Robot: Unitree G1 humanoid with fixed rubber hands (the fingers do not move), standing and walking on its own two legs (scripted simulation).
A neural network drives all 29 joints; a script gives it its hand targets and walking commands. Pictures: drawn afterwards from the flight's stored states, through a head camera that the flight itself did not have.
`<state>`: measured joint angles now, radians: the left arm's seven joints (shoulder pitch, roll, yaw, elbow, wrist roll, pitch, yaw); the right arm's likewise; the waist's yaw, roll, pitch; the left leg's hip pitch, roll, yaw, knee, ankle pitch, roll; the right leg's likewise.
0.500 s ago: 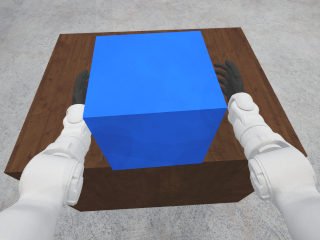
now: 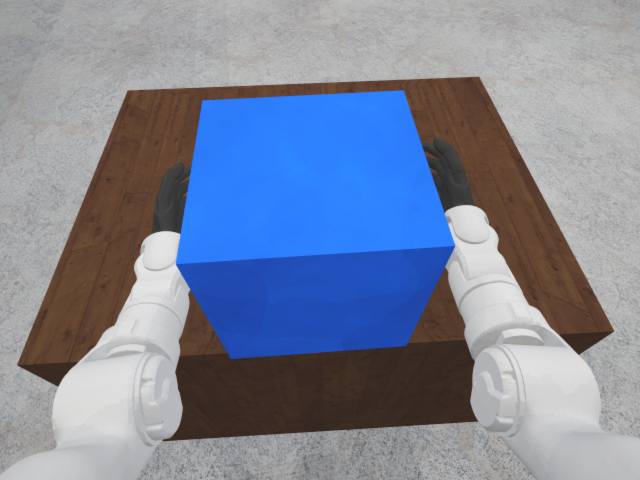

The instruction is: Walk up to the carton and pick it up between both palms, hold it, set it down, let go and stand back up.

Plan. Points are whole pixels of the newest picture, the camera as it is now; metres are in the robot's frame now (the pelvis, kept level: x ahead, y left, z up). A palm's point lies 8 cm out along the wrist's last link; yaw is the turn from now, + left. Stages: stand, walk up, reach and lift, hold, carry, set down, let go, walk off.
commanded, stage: reach and lift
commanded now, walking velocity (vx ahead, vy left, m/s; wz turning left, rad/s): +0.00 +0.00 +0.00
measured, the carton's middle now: (312, 232) +0.45 +0.00 +0.02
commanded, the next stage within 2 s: none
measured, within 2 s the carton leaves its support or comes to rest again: leaves its support in 0.08 s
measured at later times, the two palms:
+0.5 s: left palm (166, 224) +0.42 +0.18 +0.09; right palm (459, 211) +0.41 -0.18 +0.09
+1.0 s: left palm (159, 229) +0.41 +0.19 +0.09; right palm (456, 219) +0.40 -0.17 +0.09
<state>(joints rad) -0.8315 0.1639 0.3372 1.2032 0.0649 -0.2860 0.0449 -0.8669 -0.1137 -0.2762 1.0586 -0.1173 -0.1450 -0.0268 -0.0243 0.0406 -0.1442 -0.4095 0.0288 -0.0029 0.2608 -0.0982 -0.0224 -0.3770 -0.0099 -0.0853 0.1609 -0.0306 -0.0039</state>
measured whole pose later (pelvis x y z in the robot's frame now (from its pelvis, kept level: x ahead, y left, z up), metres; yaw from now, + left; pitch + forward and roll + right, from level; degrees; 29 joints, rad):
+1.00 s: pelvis +0.01 +0.01 +0.00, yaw +2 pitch +4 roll -1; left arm -0.65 0.05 0.30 0.71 0.21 0.10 0.01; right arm -0.64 -0.09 -0.32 0.83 -0.17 -0.08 0.03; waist -0.03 0.00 -0.02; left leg -0.19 0.01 -0.03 0.26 -0.14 -0.01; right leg -0.11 -0.02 -0.11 0.07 -0.03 0.01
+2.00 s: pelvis +0.00 +0.01 +0.00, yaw +2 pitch -4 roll -1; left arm -0.61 0.09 0.23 0.15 0.19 0.61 -0.03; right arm -0.62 -0.15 -0.10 0.47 0.14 0.26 -0.08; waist -0.09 -0.04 0.03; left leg -0.06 0.02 -0.04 0.28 -0.15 -0.01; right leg 0.03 -0.01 -0.12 0.09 -0.04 0.01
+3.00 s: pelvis -0.02 +0.00 +0.00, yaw +1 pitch -3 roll -1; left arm -0.81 0.10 0.32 0.11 0.23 0.88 -0.07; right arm -0.87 -0.22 -0.11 0.47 0.29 0.56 -0.14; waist -0.11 -0.04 -0.04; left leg -0.09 0.02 -0.02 0.27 -0.12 -0.01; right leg -0.03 -0.01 -0.11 0.12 -0.03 0.00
